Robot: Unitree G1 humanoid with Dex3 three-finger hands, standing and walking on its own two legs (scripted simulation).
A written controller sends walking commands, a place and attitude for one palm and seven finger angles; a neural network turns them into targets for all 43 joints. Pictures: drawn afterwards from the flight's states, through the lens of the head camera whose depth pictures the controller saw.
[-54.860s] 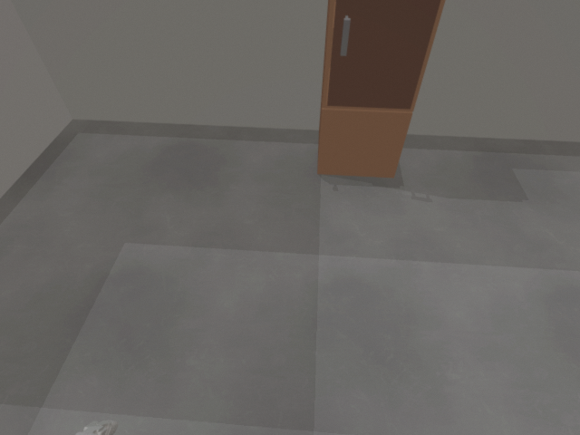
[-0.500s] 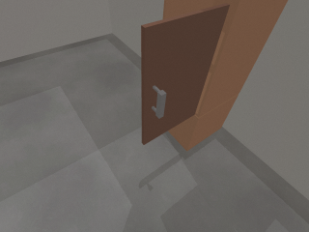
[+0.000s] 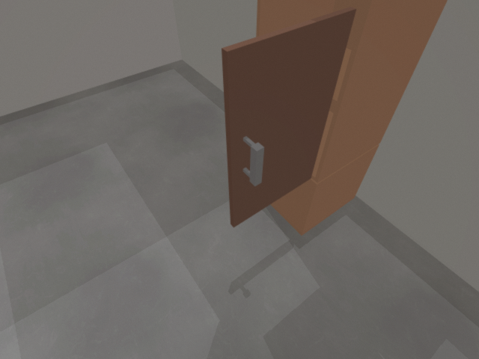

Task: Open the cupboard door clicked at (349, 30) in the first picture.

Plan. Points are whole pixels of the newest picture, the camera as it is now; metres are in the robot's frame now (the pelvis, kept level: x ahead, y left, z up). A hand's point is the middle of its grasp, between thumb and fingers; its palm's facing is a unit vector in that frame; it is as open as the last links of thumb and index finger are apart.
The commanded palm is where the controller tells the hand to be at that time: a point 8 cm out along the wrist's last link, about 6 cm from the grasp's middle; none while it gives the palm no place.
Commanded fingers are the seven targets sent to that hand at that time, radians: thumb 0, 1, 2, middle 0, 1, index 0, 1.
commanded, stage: let the arm hang, fingers relaxed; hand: left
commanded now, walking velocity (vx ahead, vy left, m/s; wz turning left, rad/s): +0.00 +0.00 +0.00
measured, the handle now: (251, 160) +0.58 +0.00 -0.04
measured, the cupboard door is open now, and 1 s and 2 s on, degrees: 91 91 91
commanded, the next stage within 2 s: look to check the result in 0.28 s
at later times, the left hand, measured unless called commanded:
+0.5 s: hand out of the picture +0.03 +0.21 -0.17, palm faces -0.01 -0.97 -0.25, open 7.3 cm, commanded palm none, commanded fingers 0.00 0.90 0.90 -0.20 -0.30 -0.20 -0.30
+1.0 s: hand out of the picture +0.06 +0.23 -0.16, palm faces -0.01 -0.96 -0.29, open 7.3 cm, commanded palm none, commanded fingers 0.00 0.90 0.90 -0.20 -0.30 -0.20 -0.30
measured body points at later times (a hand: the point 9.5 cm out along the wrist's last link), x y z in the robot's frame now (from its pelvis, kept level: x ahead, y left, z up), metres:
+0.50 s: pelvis +0.00 +0.01 +0.00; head +0.02 +0.00 +0.45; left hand +0.03 +0.26 -0.15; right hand +0.02 -0.24 -0.16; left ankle +0.03 +0.11 -0.74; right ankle +0.00 -0.10 -0.74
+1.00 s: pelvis +0.01 +0.01 +0.00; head +0.02 +0.00 +0.45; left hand +0.07 +0.28 -0.14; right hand +0.07 -0.26 -0.14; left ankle +0.03 +0.11 -0.74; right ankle +0.00 -0.10 -0.74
